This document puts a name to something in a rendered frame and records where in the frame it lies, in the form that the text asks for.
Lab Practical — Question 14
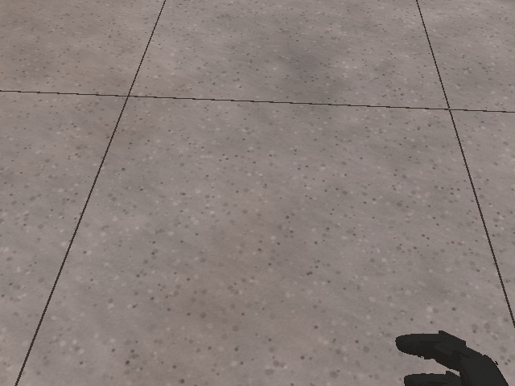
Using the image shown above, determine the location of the robot right hand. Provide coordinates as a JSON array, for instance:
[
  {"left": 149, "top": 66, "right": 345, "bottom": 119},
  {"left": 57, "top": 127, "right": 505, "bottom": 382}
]
[{"left": 395, "top": 331, "right": 509, "bottom": 386}]

